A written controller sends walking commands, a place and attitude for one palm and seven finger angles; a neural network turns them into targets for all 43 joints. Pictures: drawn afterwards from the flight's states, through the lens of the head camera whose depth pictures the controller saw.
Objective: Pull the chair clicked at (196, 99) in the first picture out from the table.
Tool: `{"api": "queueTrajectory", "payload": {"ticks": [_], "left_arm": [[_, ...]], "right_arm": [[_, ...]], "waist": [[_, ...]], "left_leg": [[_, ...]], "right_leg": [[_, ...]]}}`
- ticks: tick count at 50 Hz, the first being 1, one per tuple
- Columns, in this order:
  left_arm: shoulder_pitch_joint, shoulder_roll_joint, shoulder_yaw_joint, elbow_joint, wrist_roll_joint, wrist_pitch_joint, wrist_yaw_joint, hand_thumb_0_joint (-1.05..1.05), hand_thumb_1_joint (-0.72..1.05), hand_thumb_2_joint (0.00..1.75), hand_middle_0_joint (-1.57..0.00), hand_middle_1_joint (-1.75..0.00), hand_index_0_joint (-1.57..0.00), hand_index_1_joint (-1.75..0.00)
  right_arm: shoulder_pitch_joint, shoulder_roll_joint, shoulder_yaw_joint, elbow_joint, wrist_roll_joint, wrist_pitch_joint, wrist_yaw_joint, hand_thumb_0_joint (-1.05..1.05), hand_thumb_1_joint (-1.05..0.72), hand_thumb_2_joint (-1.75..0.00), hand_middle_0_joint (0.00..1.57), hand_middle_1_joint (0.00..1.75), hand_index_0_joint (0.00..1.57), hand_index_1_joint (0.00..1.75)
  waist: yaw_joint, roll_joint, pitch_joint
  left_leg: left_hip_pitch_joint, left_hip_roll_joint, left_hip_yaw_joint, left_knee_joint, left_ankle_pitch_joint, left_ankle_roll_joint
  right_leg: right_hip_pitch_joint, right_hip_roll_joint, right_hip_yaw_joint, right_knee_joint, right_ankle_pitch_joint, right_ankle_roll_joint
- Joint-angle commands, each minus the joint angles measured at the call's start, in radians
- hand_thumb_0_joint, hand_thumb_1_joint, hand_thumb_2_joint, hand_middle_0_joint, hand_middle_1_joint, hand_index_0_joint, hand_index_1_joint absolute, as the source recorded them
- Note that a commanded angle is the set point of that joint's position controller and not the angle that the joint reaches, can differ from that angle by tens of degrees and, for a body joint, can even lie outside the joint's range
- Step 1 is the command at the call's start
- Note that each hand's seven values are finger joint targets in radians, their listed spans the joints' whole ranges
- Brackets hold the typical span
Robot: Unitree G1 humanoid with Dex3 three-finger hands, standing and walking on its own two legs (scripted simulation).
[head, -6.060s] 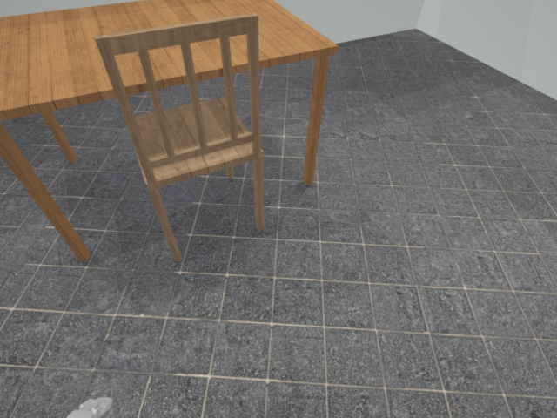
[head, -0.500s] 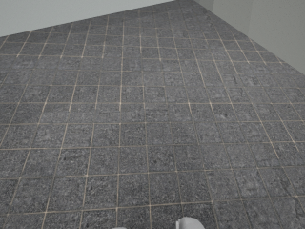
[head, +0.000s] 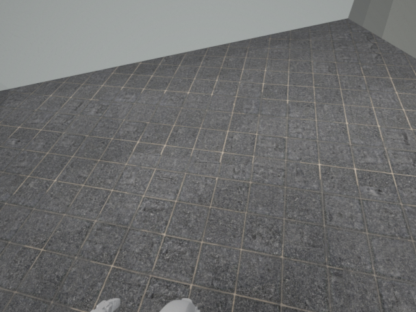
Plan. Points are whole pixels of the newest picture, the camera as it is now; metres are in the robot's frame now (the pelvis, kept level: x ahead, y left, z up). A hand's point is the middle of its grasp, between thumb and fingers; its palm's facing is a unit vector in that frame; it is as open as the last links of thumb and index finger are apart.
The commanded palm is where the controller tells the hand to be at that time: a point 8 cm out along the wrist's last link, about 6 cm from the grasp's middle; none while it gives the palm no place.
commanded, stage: turn to face it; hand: left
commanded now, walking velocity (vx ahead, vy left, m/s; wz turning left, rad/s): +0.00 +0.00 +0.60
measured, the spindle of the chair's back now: out of the picture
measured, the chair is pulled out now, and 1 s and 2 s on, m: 0.00 0.00 0.00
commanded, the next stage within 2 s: none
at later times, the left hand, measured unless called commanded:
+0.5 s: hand out of the picture -0.06 +0.25 -0.19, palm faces +0.37 -0.89 -0.27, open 7.4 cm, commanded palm none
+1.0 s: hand out of the picture +0.03 +0.22 -0.13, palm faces +0.56 -0.77 -0.31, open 7.4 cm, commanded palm none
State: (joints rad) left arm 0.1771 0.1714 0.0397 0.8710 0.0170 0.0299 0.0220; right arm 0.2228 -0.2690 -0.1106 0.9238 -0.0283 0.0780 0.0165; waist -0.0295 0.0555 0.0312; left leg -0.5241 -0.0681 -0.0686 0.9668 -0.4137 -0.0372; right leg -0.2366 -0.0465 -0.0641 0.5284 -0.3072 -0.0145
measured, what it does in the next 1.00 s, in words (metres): steps on the spot, turning left: left foot, then right foot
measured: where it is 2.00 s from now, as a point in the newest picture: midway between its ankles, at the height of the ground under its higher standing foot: outside the picture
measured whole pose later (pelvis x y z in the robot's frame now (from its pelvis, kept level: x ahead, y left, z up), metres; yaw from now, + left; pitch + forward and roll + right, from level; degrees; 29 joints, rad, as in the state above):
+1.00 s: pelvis +0.03 -0.01 +0.00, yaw +37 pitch -1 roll +2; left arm 0.14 0.18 0.03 0.84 0.02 0.01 0.02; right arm 0.25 -0.28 -0.10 0.95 -0.02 0.08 0.02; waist -0.05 0.07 0.06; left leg -0.47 -0.04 -0.05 1.12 -0.45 -0.05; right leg -0.24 -0.07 -0.11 0.55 -0.30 -0.02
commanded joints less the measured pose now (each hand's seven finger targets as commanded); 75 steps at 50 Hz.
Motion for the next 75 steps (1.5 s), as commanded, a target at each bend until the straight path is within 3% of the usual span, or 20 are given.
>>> {"api": "queueTrajectory", "payload": {"ticks": [1,12,18,19,20,21,22,28,37,41,42,44,45,50,63,66,67,69,70,75], "left_arm": [[-0.049,0.174,0.038,-0.091,-0.003,-0.043,0.011,0.0,0.9,0.9,-0.2,-0.3,-0.2,-0.3],[0.148,0.226,0.05,-0.018,0.012,-0.036,0.012,0.0,0.9,0.9,-0.2,-0.3,-0.2,-0.3],[0.126,0.262,0.07,-0.007,0.003,-0.023,0.006,0.0,0.9,0.9,-0.2,-0.3,-0.2,-0.3],[0.118,0.244,0.068,-0.017,-0.005,-0.021,0.002,0.0,0.9,0.9,-0.2,-0.3,-0.2,-0.3],[0.081,0.174,0.056,-0.066,-0.013,-0.022,-0.009,0.0,0.9,0.9,-0.2,-0.3,-0.2,-0.3],[0.026,0.166,0.042,-0.094,-0.004,-0.009,-0.002,0.0,0.9,0.9,-0.2,-0.3,-0.2,-0.3],[-0.008,0.178,0.043,-0.098,0.0,-0.002,0.002,0.0,0.9,0.9,-0.2,-0.3,-0.2,-0.3],[0.033,0.176,0.056,-0.037,-0.003,0.004,-0.012,0.0,0.9,0.9,-0.2,-0.3,-0.2,-0.3],[-0.081,0.157,0.043,-0.104,-0.009,-0.003,-0.003,0.0,0.9,0.9,-0.2,-0.3,-0.2,-0.3],[0.003,0.156,0.044,-0.093,-0.019,-0.022,0.001,0.0,0.9,0.9,-0.2,-0.3,-0.2,-0.3],[0.054,0.181,0.049,-0.082,-0.017,-0.034,0.002,0.0,0.9,0.9,-0.2,-0.3,-0.2,-0.3],[0.108,0.345,0.079,-0.077,0.006,-0.046,0.017,0.0,0.9,0.9,-0.2,-0.3,-0.2,-0.3],[0.1,0.324,0.069,-0.086,0.0,-0.038,0.019,0.0,0.9,0.9,-0.2,-0.3,-0.2,-0.3],[-0.049,0.189,0.035,-0.11,-0.001,-0.042,0.014,0.0,0.9,0.9,-0.2,-0.3,-0.2,-0.3],[0.098,0.258,0.063,-0.034,0.016,-0.026,0.011,0.0,0.9,0.9,-0.2,-0.3,-0.2,-0.3],[0.091,0.266,0.07,-0.022,0.007,-0.018,0.005,0.0,0.9,0.9,-0.2,-0.3,-0.2,-0.3],[0.092,0.252,0.069,-0.021,-0.001,-0.014,0.002,0.0,0.9,0.9,-0.2,-0.3,-0.2,-0.3],[0.024,0.15,0.041,-0.097,-0.007,-0.003,-0.005,0.0,0.9,0.9,-0.2,-0.3,-0.2,-0.3],[-0.012,0.185,0.043,-0.103,0.0,0.005,-0.002,0.0,0.9,0.9,-0.2,-0.3,-0.2,-0.3],[0.031,0.183,0.056,-0.034,0.0,0.006,-0.015,0.0,0.9,0.9,-0.2,-0.3,-0.2,-0.3]], "right_arm": [[0.006,-0.066,-0.014,-0.059,0.004,-0.02,0.014,0.0,-0.9,-0.9,0.2,0.3,0.2,0.3],[-0.177,-0.046,0.021,-0.095,0.014,-0.021,0.015,0.0,-0.9,-0.9,0.2,0.3,0.2,0.3],[-0.09,-0.068,0.026,-0.091,0.015,-0.049,0.01,0.0,-0.9,-0.9,0.2,0.3,0.2,0.3],[-0.005,-0.132,0.009,-0.072,0.011,-0.06,0.008,0.0,-0.9,-0.9,0.2,0.3,0.2,0.3],[0.077,-0.253,-0.025,-0.062,0.008,-0.069,-0.001,0.0,-0.9,-0.9,0.2,0.3,0.2,0.3],[0.132,-0.287,-0.029,-0.034,0.024,-0.059,-0.007,0.0,-0.9,-0.9,0.2,0.3,0.2,0.3],[0.113,-0.258,-0.019,-0.037,0.022,-0.056,-0.012,0.0,-0.9,-0.9,0.2,0.3,0.2,0.3],[-0.067,-0.161,0.01,-0.087,0.013,-0.071,-0.027,0.0,-0.9,-0.9,0.2,0.3,0.2,0.3],[-0.007,-0.172,-0.007,-0.078,0.004,-0.061,-0.022,0.0,-0.9,-0.9,0.2,0.3,0.2,0.3],[-0.048,-0.171,-0.014,-0.089,0.008,-0.056,-0.021,0.0,-0.9,-0.9,0.2,0.3,0.2,0.3],[-0.054,-0.154,-0.011,-0.093,0.015,-0.057,-0.019,0.0,-0.9,-0.9,0.2,0.3,0.2,0.3],[-0.024,-0.051,0.004,-0.128,0.023,-0.057,-0.013,0.0,-0.9,-0.9,0.2,0.3,0.2,0.3],[-0.032,-0.096,-0.007,-0.124,0.015,-0.048,-0.015,0.0,-0.9,-0.9,0.2,0.3,0.2,0.3],[0.011,-0.066,-0.002,-0.05,0.008,-0.02,0.014,0.0,-0.9,-0.9,0.2,0.3,0.2,0.3],[-0.143,-0.034,0.028,-0.093,0.019,-0.032,0.019,0.0,-0.9,-0.9,0.2,0.3,0.2,0.3],[-0.075,-0.054,0.026,-0.083,0.017,-0.047,0.014,0.0,-0.9,-0.9,0.2,0.3,0.2,0.3],[-0.028,-0.089,0.016,-0.072,0.015,-0.054,0.015,0.0,-0.9,-0.9,0.2,0.3,0.2,0.3],[0.104,-0.286,-0.03,-0.052,0.016,-0.061,-0.004,0.0,-0.9,-0.9,0.2,0.3,0.2,0.3],[0.125,-0.271,-0.024,-0.033,0.014,-0.057,-0.009,0.0,-0.9,-0.9,0.2,0.3,0.2,0.3],[-0.07,-0.159,0.012,-0.086,0.013,-0.069,-0.027,0.0,-0.9,-0.9,0.2,0.3,0.2,0.3]], "waist": [[-0.014,-0.226,0.038],[0.083,-0.273,-0.035],[0.043,-0.261,-0.123],[-0.01,-0.117,-0.18],[-0.062,0.215,-0.212],[-0.073,0.21,-0.228],[-0.061,0.108,-0.168],[0.023,0.099,-0.068],[-0.009,0.099,-0.07],[0.035,0.1,-0.105],[0.062,0.047,-0.119],[0.083,-0.378,-0.157],[0.079,-0.272,-0.137],[0.0,-0.233,0.005],[0.081,-0.277,-0.053],[0.045,-0.244,-0.112],[0.015,-0.146,-0.137],[-0.063,0.292,-0.169],[-0.065,0.154,-0.164],[0.021,0.107,-0.063]], "left_leg": [[-0.102,0.082,0.04,0.279,0.085,-0.037],[-0.031,0.114,0.13,-0.03,-0.02,-0.049],[0.275,0.081,0.204,-0.481,0.16,0.001],[0.486,0.141,0.119,-0.575,0.364,0.034],[0.69,0.431,-0.257,-0.567,0.835,0.168],[0.682,0.514,-0.284,-0.544,1.1,0.26],[0.618,0.493,-0.201,-0.542,1.025,0.26],[0.418,0.284,-0.088,-0.593,0.767,0.176],[0.418,0.28,-0.249,-0.572,0.687,0.214],[0.315,0.232,-0.278,-0.48,0.698,0.168],[0.243,0.191,-0.258,-0.422,0.574,0.125],[-0.083,-0.021,0.01,-0.017,-0.213,-0.019],[-0.048,0.038,-0.037,0.158,-0.215,-0.005],[-0.05,0.097,0.037,0.287,0.05,-0.035],[0.094,0.111,0.167,-0.174,-0.036,-0.025],[0.237,0.093,0.197,-0.407,0.114,-0.007],[0.383,0.106,0.158,-0.536,0.249,0.008],[0.591,0.497,-0.348,-0.611,0.885,0.226],[0.553,0.514,-0.282,-0.584,0.822,0.271],[0.408,0.29,-0.113,-0.608,0.677,0.173]], "right_leg": [[0.024,-0.243,0.095,-0.24,0.238,-0.062],[0.231,-0.318,-0.001,-0.142,0.572,-0.104],[0.181,-0.308,-0.115,0.072,0.607,-0.032],[0.032,-0.278,-0.142,0.255,0.48,0.018],[-0.313,-0.119,-0.153,0.493,-0.182,0.107],[-0.383,-0.095,-0.032,0.605,-0.375,0.112],[-0.383,-0.116,-0.001,0.651,-0.319,0.102],[-0.306,-0.077,0.045,0.634,-0.084,0.123],[-0.242,-0.016,0.057,0.336,-0.131,0.121],[-0.007,0.03,0.031,0.036,0.011,0.103],[0.12,0.002,0.048,-0.129,0.139,0.101],[0.315,-0.472,0.45,-0.222,0.45,-0.084],[0.186,-0.477,0.391,-0.212,0.405,-0.143],[0.056,-0.27,0.071,-0.219,0.3,-0.074],[0.166,-0.354,-0.048,-0.13,0.449,-0.109],[0.158,-0.335,-0.12,0.006,0.457,-0.052],[0.06,-0.312,-0.141,0.132,0.383,-0.007],[-0.377,-0.094,-0.098,0.531,-0.408,0.121],[-0.371,-0.11,-0.006,0.623,-0.36,0.099],[-0.338,-0.085,0.04,0.66,-0.083,0.117]]}}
